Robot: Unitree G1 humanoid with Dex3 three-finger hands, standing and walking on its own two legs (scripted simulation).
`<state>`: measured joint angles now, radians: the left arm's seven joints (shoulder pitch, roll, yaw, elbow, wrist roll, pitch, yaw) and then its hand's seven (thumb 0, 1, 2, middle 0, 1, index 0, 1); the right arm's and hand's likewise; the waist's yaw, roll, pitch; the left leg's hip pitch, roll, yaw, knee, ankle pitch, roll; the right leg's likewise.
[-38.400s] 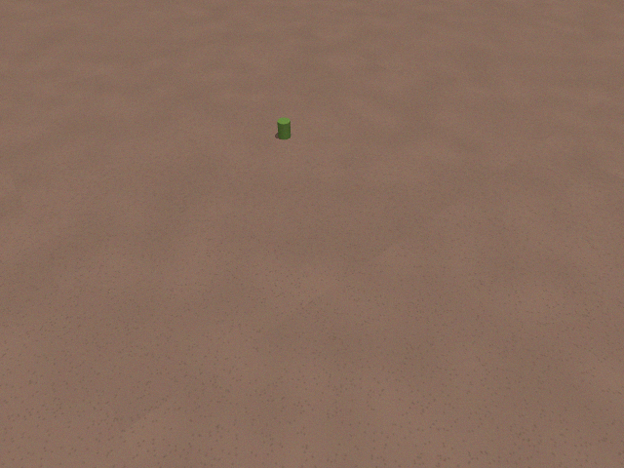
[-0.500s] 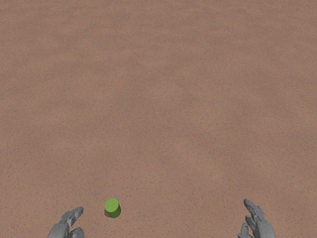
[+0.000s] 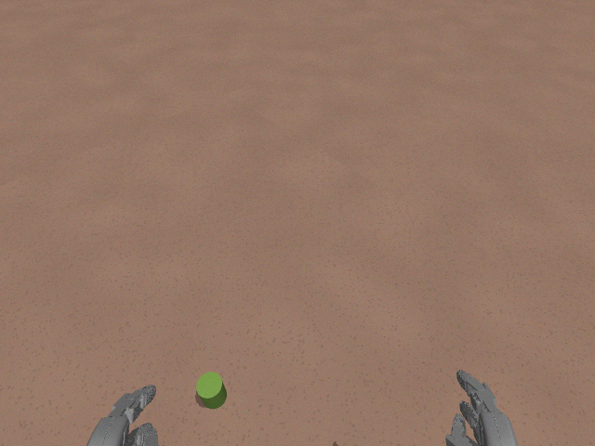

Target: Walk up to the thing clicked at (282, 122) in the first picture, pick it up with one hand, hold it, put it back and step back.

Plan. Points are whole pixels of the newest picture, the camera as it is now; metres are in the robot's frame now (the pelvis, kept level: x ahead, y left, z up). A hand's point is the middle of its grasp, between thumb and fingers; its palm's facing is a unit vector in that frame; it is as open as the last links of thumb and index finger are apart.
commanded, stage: home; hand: left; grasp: from above
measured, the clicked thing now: (212, 390) +0.44 +0.25 -0.66
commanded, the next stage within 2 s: stand in 0.66 s
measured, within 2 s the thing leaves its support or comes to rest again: neither
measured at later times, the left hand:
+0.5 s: hand out of the picture +0.16 +0.18 -0.04, palm faces +0.04 -0.98 -0.20, open 7.4 cm
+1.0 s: hand out of the picture +0.13 +0.23 -0.10, palm faces +0.02 -0.94 -0.33, open 7.4 cm
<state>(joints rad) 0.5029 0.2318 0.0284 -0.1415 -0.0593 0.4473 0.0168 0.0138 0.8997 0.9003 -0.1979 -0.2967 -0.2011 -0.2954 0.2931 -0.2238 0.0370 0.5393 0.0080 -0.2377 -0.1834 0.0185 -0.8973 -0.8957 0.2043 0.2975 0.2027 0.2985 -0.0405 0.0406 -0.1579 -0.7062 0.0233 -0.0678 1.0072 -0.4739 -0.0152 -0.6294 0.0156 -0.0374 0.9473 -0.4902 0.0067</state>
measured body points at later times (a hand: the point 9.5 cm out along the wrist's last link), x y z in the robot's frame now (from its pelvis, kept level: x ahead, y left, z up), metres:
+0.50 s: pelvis +0.00 +0.00 +0.00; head +0.02 +0.01 +0.45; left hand +0.16 +0.23 -0.03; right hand +0.16 -0.25 -0.06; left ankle +0.02 +0.12 -0.68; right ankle -0.01 -0.13 -0.68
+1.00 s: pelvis -0.01 +0.01 +0.03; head +0.02 +0.01 +0.48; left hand +0.12 +0.28 -0.08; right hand +0.12 -0.27 -0.09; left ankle +0.02 +0.12 -0.68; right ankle -0.01 -0.13 -0.68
